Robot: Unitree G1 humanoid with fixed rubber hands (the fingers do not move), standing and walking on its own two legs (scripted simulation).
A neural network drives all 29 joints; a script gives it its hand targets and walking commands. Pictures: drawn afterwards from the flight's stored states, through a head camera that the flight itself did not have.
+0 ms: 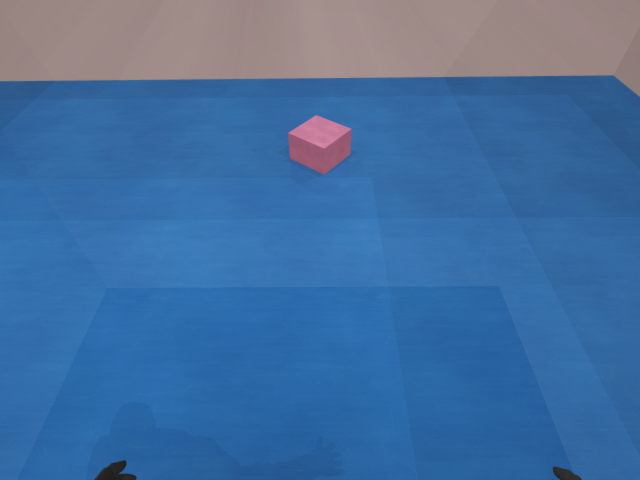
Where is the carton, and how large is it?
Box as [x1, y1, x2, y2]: [288, 115, 351, 174]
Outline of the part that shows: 316,115 288,133 290,158 324,174 349,154 351,129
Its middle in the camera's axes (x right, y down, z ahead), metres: +0.01 -0.53 +2.13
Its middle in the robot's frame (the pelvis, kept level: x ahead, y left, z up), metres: +1.91 +0.04 -0.70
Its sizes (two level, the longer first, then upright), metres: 0.246 0.241 0.162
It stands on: the floor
